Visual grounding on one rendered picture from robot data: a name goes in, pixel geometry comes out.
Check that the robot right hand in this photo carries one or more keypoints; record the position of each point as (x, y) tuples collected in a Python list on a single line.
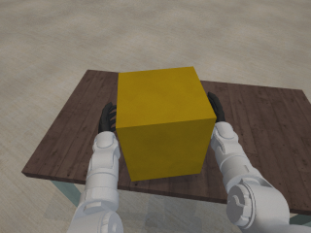
[(216, 106)]

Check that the robot left upper arm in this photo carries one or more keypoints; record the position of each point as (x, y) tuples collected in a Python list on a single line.
[(106, 221)]

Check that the robot right upper arm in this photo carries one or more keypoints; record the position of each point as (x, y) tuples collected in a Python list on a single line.
[(260, 209)]

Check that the robot left forearm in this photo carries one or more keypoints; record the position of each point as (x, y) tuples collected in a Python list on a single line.
[(101, 190)]

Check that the robot left hand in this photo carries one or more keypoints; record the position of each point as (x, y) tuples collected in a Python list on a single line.
[(105, 123)]

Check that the carton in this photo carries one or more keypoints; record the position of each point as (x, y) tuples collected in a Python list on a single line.
[(164, 122)]

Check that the robot right forearm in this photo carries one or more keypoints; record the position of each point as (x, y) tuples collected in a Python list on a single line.
[(232, 160)]

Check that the table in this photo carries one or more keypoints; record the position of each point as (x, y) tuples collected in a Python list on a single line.
[(273, 125)]

